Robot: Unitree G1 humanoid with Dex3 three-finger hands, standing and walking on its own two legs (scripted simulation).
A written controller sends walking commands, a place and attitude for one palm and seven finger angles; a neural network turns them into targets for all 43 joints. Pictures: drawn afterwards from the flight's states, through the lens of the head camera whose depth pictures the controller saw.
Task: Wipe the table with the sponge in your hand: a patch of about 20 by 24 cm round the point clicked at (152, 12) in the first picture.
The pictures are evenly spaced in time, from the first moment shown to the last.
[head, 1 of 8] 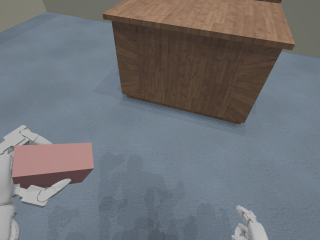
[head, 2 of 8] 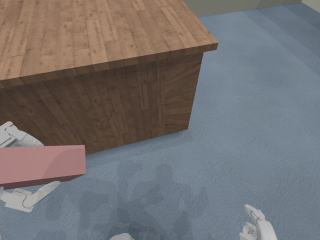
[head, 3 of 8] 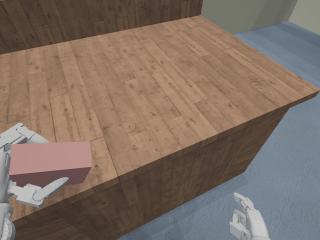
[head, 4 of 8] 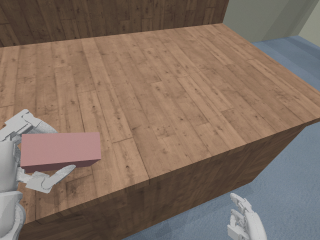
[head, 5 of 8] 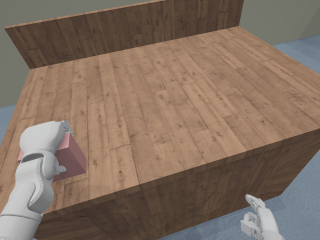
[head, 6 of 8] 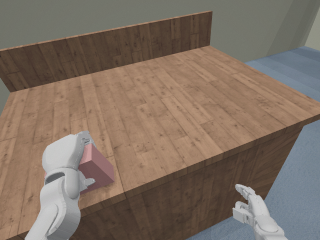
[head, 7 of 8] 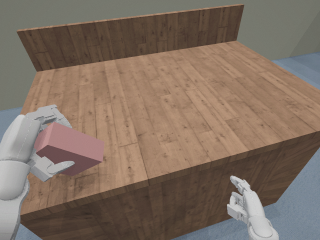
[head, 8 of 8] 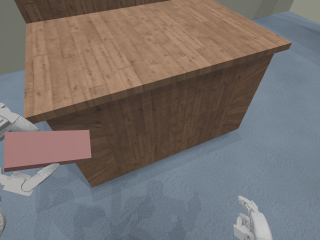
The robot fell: no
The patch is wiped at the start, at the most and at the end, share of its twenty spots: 0.00 1.00 1.00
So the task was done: yes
